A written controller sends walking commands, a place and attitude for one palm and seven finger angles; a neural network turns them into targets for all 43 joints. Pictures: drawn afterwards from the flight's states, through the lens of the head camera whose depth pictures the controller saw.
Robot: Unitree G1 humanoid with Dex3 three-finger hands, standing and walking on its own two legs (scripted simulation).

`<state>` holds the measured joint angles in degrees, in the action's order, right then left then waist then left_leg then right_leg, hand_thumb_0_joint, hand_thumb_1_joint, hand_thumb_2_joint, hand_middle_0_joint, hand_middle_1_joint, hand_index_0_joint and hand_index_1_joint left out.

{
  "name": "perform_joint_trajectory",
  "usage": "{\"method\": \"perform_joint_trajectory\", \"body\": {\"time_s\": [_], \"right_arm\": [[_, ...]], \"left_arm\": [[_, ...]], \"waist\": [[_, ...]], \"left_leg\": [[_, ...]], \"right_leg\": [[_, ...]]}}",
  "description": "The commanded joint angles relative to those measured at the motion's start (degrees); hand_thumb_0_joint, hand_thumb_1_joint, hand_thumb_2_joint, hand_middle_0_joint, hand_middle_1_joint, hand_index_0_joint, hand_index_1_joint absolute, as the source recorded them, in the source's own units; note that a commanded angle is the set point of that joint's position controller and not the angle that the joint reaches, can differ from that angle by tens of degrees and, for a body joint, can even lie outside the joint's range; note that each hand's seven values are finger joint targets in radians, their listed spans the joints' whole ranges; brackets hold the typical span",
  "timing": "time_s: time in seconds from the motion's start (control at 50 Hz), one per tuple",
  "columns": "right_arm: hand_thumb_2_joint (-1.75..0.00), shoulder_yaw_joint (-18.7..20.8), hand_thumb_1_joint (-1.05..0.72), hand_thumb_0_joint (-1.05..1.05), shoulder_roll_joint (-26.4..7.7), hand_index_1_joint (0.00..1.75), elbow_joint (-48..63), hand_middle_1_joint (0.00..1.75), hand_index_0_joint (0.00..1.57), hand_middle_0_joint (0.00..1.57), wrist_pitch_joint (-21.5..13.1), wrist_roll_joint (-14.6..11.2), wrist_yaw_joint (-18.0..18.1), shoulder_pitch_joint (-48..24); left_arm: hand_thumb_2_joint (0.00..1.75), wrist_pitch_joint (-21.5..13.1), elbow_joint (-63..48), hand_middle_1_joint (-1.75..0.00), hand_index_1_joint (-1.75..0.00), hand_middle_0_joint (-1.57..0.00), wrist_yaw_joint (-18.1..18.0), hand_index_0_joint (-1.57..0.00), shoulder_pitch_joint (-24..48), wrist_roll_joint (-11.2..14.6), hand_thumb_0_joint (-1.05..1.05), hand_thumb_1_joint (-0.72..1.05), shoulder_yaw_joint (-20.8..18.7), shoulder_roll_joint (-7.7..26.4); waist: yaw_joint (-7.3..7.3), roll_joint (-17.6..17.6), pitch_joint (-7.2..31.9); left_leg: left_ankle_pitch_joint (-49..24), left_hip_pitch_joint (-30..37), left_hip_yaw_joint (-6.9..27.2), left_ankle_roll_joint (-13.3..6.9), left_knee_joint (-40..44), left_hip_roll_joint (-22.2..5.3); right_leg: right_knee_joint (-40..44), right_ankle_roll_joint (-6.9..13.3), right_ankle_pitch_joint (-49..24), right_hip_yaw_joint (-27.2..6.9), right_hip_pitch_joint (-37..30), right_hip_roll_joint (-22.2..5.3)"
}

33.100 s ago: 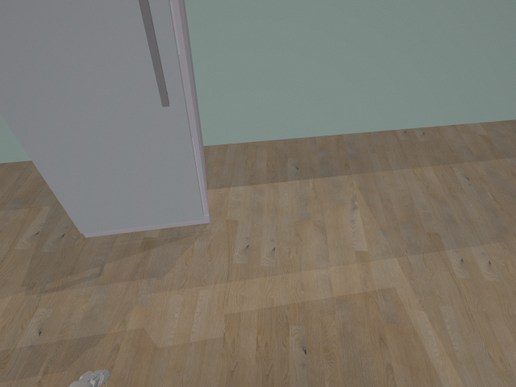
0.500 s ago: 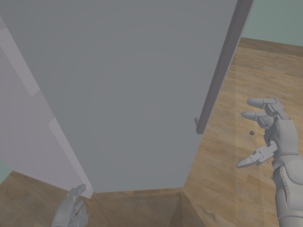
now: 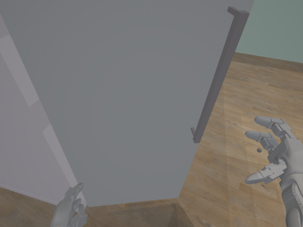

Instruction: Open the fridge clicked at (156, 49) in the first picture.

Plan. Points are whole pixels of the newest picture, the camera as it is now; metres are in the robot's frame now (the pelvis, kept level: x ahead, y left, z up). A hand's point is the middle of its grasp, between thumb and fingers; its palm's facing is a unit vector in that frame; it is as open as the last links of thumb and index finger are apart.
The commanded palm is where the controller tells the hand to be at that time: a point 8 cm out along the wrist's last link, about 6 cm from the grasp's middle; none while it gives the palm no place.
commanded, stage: draw the hand back to the body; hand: right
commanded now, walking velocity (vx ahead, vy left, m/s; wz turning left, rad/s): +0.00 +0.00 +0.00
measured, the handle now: (210, 89) +0.45 -0.16 +0.18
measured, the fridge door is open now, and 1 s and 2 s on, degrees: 68 68 68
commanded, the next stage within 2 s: step back with the hand held close in 1.40 s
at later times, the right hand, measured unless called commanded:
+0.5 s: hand (279, 167) +0.22 -0.26 +0.15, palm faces +0.35 +0.90 -0.25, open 13.8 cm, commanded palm +0.17 -0.30 +0.16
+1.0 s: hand (299, 167) +0.21 -0.29 +0.17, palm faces +0.43 +0.82 -0.36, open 9.0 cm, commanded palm +0.16 -0.32 +0.18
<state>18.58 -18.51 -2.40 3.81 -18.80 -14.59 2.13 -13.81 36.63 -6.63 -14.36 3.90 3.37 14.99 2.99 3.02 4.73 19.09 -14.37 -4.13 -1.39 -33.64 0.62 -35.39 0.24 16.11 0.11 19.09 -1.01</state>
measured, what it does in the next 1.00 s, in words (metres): stands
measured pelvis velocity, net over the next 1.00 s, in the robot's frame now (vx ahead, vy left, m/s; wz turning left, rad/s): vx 0.01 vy -0.02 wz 0.02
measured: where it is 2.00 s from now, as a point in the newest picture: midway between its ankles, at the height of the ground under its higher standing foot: outside the picture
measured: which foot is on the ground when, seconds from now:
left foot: down 0.00-1.00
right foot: down 0.00-1.00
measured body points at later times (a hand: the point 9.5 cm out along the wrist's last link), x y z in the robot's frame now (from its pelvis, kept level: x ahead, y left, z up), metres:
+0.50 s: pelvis -0.01 -0.01 +0.01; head -0.03 +0.01 +0.46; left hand +0.19 +0.21 -0.06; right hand +0.19 -0.31 +0.16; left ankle -0.01 +0.10 -0.73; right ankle +0.03 -0.12 -0.73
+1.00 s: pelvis +0.01 -0.02 +0.02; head -0.01 -0.01 +0.46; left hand +0.20 +0.20 -0.06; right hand +0.18 -0.33 +0.19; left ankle -0.01 +0.10 -0.73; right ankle +0.03 -0.12 -0.73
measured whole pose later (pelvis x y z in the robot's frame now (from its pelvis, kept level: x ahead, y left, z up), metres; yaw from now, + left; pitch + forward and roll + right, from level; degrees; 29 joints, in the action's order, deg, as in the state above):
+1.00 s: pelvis +0.01 -0.02 +0.02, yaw +1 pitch -5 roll +0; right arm 19.4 -20.3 19.4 -3.9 -4.8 4.7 24.5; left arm -8.0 38.1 -4.5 -11.2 -1.0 2.3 13.1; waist 4.4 2.4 -0.7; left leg 14.6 -2.1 -2.0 0.3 -21.9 -0.8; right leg -23.5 1.7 12.3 2.3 6.1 0.6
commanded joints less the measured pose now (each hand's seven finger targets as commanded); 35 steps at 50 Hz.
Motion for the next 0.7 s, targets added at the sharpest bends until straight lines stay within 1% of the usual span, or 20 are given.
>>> {"method": "perform_joint_trajectory", "body": {"time_s": [0.0, 0.04, 0.06, 0.08, 0.1, 0.16, 0.2, 0.26, 0.3, 0.32, 0.34, 0.36, 0.38, 0.4, 0.44, 0.52, 0.56, 0.58, 0.62, 0.68], "right_arm": [[-0.20, 3.40, 0.55, 0.00, -10.77, 1.15, 17.19, 1.15, 0.25, 0.25, -2.25, 0.30, 0.74, -7.23], [-0.20, 5.91, 0.55, 0.00, -11.15, 1.15, 17.49, 1.15, 0.25, 0.25, -2.08, -1.77, 0.15, -5.71], [-0.20, 8.24, 0.55, 0.00, -12.23, 1.15, 16.83, 1.15, 0.25, 0.25, -1.86, -2.67, -0.06, -4.11], [-0.20, 10.48, 0.55, 0.00, -13.87, 1.15, 16.52, 1.15, 0.25, 0.25, -1.42, -3.05, -0.08, -1.43], [-0.20, 9.37, 0.55, 0.00, -12.55, 1.15, 17.44, 1.15, 0.25, 0.25, -1.10, -3.04, -0.21, -2.54], [-0.20, 8.33, 0.55, 0.00, -12.34, 1.15, 21.51, 1.15, 0.25, 0.25, -0.15, -1.86, 0.38, -3.79], [-0.20, 7.21, 0.55, 0.00, -12.02, 1.15, 23.86, 1.15, 0.25, 0.25, -0.12, -1.24, 0.71, -4.69], [-0.25, 4.84, 0.44, 0.00, -10.88, 1.09, 27.01, 1.09, 0.25, 0.25, -0.99, -1.19, -0.10, -6.37], [-0.29, 5.61, 0.37, 0.00, -11.67, 1.04, 26.87, 1.04, 0.24, 0.24, -1.45, -1.78, -0.64, -5.26], [-0.31, 7.63, 0.33, 0.00, -18.70, 1.02, 29.47, 1.02, 0.24, 0.24, -4.51, 7.01, 8.69, -4.50], [-0.32, 4.03, 0.30, 0.00, -12.29, 1.00, 26.05, 1.00, 0.24, 0.24, -5.19, 7.90, 12.14, 0.79], [-0.34, 2.44, 0.26, 0.00, -9.99, 0.98, 24.93, 0.98, 0.24, 0.24, -5.46, 8.36, 13.64, 3.89], [-0.36, 3.25, 0.22, 0.00, -10.98, 0.96, 25.34, 0.96, 0.24, 0.24, -6.09, 9.50, 15.02, 5.24], [-0.37, 2.55, 0.19, 0.00, -10.26, 0.94, 25.58, 0.94, 0.24, 0.24, -6.74, 10.23, 15.96, 5.87], [-0.41, 3.12, 0.12, 0.00, -11.34, 0.89, 27.87, 0.89, 0.24, 0.24, -8.23, 11.26, 17.64, 5.40], [-0.48, 4.03, -0.03, 0.00, -12.75, 0.81, 31.24, 0.81, 0.23, 0.23, -10.29, 12.66, 19.76, 5.63], [-0.51, 3.91, -0.10, 0.00, -12.61, 0.77, 31.67, 0.77, 0.23, 0.23, -10.92, 13.32, 20.47, 5.34], [-0.53, 4.36, -0.14, 0.00, -13.19, 0.75, 31.18, 0.75, 0.23, 0.23, -10.95, 13.52, 20.70, 5.96], [-0.57, 3.92, -0.21, 0.00, -12.37, 0.70, 31.49, 0.70, 0.22, 0.22, -11.33, 13.92, 21.03, 6.35], [-0.62, 3.67, -0.32, 0.00, -11.58, 0.64, 31.16, 0.64, 0.22, 0.22, -11.56, 14.43, 21.04, 8.82]], "left_arm": [[0.90, -4.38, -10.46, -0.30, -0.30, -0.20, 0.34, -0.20, 7.24, -0.39, 0.00, 0.90, -2.51, 5.84], [0.90, -4.10, -10.52, -0.30, -0.30, -0.20, 0.26, -0.20, 7.67, -0.50, 0.00, 0.90, -2.49, 6.01], [0.90, -3.97, -10.50, -0.30, -0.30, -0.20, 0.23, -0.20, 7.80, -0.49, 0.00, 0.90, -2.58, 6.09], [0.90, -3.59, -10.34, -0.30, -0.30, -0.20, 0.16, -0.20, 8.04, -0.49, 0.00, 0.90, -2.72, 6.27], [0.90, -3.35, -10.51, -0.30, -0.30, -0.20, 0.19, -0.20, 8.41, -0.30, 0.00, 0.90, -2.56, 5.90], [0.90, -2.98, -11.07, -0.30, -0.30, -0.20, 0.30, -0.20, 8.92, -0.20, 0.00, 0.90, -2.33, 5.34], [0.90, -3.24, -11.07, -0.30, -0.30, -0.20, 0.17, -0.20, 8.88, -0.32, 0.00, 0.90, -2.26, 5.33], [0.90, -4.09, -10.95, -0.30, -0.30, -0.20, -0.38, -0.20, 8.51, -0.29, 0.00, 0.90, -2.08, 5.39], [0.90, -4.71, -10.43, -0.30, -0.30, -0.20, -0.83, -0.20, 8.43, -0.31, 0.00, 0.90, -2.10, 5.71], [0.90, -4.25, -9.63, -0.30, -0.30, -0.20, -0.54, -0.20, 10.71, -2.69, 0.00, 0.90, -2.36, 5.86], [0.90, -3.77, -9.03, -0.30, -0.30, -0.20, -0.33, -0.20, 10.44, -3.13, 0.00, 0.90, -2.13, 5.16], [0.90, -3.22, -9.13, -0.30, -0.30, -0.20, -0.10, -0.20, 10.35, -3.08, 0.00, 0.90, -2.05, 5.04], [0.90, -2.50, -8.62, -0.30, -0.30, -0.20, 0.08, -0.20, 10.25, -3.21, 0.00, 0.90, -2.47, 5.33], [0.90, -1.76, -8.48, -0.30, -0.30, -0.20, 0.16, -0.20, 10.17, -3.21, 0.00, 0.90, -2.32, 4.93], [0.90, -0.75, -8.43, -0.30, -0.30, -0.20, 0.24, -0.20, 10.45, -3.44, 0.00, 0.90, -2.27, 4.62], [0.90, 0.03, -8.35, -0.30, -0.30, -0.20, 0.06, -0.20, 11.10, -3.82, 0.00, 0.90, -2.47, 4.60], [0.90, 0.16, -7.96, -0.30, -0.30, -0.20, -0.05, -0.20, 11.24, -3.98, 0.00, 0.90, -2.42, 4.48], [0.90, 0.18, -7.66, -0.30, -0.30, -0.20, -0.15, -0.20, 11.53, -4.13, 0.00, 0.90, -2.53, 4.74], [0.90, 0.28, -7.36, -0.30, -0.30, -0.20, -0.08, -0.20, 11.47, -4.14, 0.00, 0.90, -2.50, 4.54], [0.90, 0.40, -6.99, -0.30, -0.30, -0.20, 0.17, -0.20, 11.50, -4.36, 0.00, 0.90, -2.69, 4.80]], "waist": [[0.21, -2.34, 5.40], [0.64, -5.20, 6.17], [1.07, -7.07, 6.15], [1.76, -7.13, 5.83], [1.28, -6.18, 5.50], [1.14, 1.30, 4.36], [0.55, 3.33, 3.89], [-0.33, 2.77, 4.20], [-0.30, 0.08, 4.11], [1.25, -0.60, -1.37], [0.24, -2.25, -3.36], [0.31, -3.49, -4.01], [0.87, -5.04, -2.73], [0.57, -2.01, -2.22], [0.74, 0.77, -1.19], [1.01, 0.58, 1.23], [0.86, 0.89, 0.07], [0.98, -0.31, -0.82], [0.96, 1.67, -1.12], [1.28, 1.27, -2.19]], "left_leg": [[-15.96, -1.19, 2.25, 0.90, 6.08, -0.29], [-15.89, -0.13, 2.29, 1.23, 6.30, -0.23], [-15.97, 0.34, 2.54, 1.48, 6.54, -0.29], [-16.68, 1.00, 2.91, 1.65, 6.77, -0.37], [-16.40, 0.63, 2.98, 1.74, 6.81, -0.67], [-14.40, -0.62, 2.62, 1.02, 7.11, -0.39], [-14.07, -1.17, 2.90, 0.91, 7.49, -0.41], [-12.12, -1.74, 2.21, 0.86, 7.77, 0.17], [-11.63, -1.33, 2.25, 1.00, 8.27, 0.20], [-8.78, -2.88, 4.76, 1.03, 12.96, -1.04], [-6.32, -3.26, 3.96, 1.05, 12.92, -1.64], [-5.33, -2.99, 3.50, 1.04, 12.18, -1.77], [-5.42, -1.59, 3.34, 0.92, 12.62, -1.54], [-5.68, -0.77, 3.58, 0.95, 12.33, -1.86], [-4.48, 0.42, 3.50, 0.82, 12.62, -1.87], [-4.87, 3.48, 3.41, 0.71, 13.45, -1.64], [-5.01, 3.46, 3.00, 0.58, 13.85, -1.39], [-5.05, 3.54, 3.05, 0.63, 14.73, -1.32], [-5.44, 4.03, 2.86, 0.44, 14.53, -1.24], [-7.59, 5.07, 2.50, 0.28, 14.56, -0.90]], "right_leg": [[5.09, 2.12, -10.97, -0.84, -6.71, 0.90], [5.27, 1.94, -10.45, -0.78, -6.43, 1.19], [5.29, 1.89, -10.23, -0.73, -5.98, 1.20], [5.02, 1.92, -10.68, -0.42, -5.60, 1.17], [5.27, 1.90, -10.46, -0.10, -5.61, 1.38], [5.95, 1.69, -10.29, 0.08, -7.35, 1.36], [5.69, 1.81, -10.01, -0.14, -8.13, 1.30], [6.14, 1.93, -8.82, -0.92, -9.66, 1.16], [6.20, 2.10, -8.24, -1.28, -9.58, 1.12], [7.05, 2.11, -6.65, -1.16, -7.77, 1.62], [7.61, 2.00, -5.00, -1.04, -7.95, 1.35], [8.04, 1.92, -4.06, -1.53, -7.64, 1.12], [8.64, 2.05, -4.54, -1.40, -8.44, 0.88], [9.13, 2.06, -4.69, -0.88, -9.42, 0.86], [10.67, 1.88, -3.55, -0.89, -10.92, 0.86], [12.57, 1.92, -4.19, -0.91, -12.91, 0.59], [13.55, 1.82, -4.12, -1.26, -13.57, 0.52], [13.92, 1.97, -4.22, -1.19, -13.54, 0.44], [14.79, 1.74, -4.36, -1.56, -14.30, 0.36], [15.74, 1.51, -6.29, -1.78, -14.61, 0.24]]}}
